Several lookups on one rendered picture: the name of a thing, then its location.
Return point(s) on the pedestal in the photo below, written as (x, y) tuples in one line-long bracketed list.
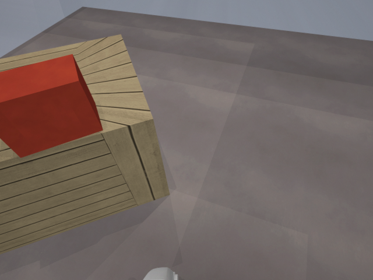
[(93, 177)]

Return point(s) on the left robot thigh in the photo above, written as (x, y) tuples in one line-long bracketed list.
[(162, 273)]

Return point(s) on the carton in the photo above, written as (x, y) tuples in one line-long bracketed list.
[(44, 105)]

